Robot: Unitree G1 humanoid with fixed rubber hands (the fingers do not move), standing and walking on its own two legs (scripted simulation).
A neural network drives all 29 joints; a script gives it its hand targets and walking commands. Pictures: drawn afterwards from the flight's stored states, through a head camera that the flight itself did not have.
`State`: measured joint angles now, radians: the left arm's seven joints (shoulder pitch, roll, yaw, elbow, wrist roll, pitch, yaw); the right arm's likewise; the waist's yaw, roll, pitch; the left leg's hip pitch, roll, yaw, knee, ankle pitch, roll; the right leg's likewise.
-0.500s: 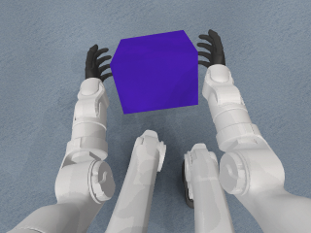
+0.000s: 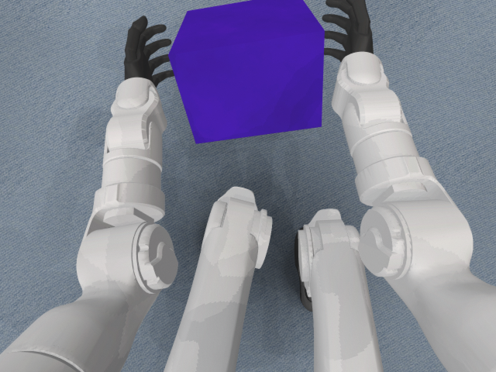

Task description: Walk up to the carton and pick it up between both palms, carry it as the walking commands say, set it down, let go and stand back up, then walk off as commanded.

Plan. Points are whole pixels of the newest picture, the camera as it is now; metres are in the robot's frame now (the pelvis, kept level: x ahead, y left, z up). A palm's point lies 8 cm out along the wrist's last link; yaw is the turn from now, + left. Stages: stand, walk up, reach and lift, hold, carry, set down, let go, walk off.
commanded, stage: set down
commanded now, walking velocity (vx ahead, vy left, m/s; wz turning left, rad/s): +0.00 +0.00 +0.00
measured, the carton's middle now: (249, 64) +0.53 +0.13 -0.25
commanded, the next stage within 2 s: none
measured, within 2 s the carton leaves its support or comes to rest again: neither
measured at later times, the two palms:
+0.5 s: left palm (151, 76) +0.46 +0.27 -0.17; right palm (346, 58) +0.54 -0.02 -0.17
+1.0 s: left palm (149, 73) +0.47 +0.27 -0.18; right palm (348, 54) +0.55 -0.02 -0.18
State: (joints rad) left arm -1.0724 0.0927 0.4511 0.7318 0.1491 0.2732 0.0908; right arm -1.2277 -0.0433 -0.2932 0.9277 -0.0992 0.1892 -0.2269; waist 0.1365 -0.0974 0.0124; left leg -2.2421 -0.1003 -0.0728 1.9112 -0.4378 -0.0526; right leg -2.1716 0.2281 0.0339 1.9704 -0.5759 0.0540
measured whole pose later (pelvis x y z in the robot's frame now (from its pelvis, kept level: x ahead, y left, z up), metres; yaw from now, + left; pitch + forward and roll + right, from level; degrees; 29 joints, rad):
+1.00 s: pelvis +0.00 -0.01 -0.04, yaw +0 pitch +42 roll +1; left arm -1.24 0.19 0.54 0.89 0.19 0.23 -0.06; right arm -1.41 -0.12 -0.29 1.07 -0.12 0.17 -0.15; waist 0.16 -0.10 0.15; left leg -2.31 -0.04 -0.03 2.04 -0.47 -0.04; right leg -2.27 0.23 0.02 2.11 -0.58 0.04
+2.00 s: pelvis +0.01 +0.00 -0.05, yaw +0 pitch +42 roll +1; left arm -1.27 0.23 0.56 1.00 0.16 0.10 -0.09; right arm -1.43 -0.14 -0.28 1.10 -0.13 0.08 -0.09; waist 0.15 -0.08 0.16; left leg -2.33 -0.02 0.00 2.08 -0.49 -0.02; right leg -2.28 0.19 0.01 2.16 -0.61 0.02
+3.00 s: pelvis +0.00 +0.01 -0.02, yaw +1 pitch +39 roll -2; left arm -1.13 0.37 0.27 0.90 -0.18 0.08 0.03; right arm -1.26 -0.28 -0.08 0.91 0.11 0.15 -0.13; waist 0.15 -0.04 0.20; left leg -2.23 -0.02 0.00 2.02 -0.47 0.02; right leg -2.13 0.09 -0.02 2.09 -0.63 0.01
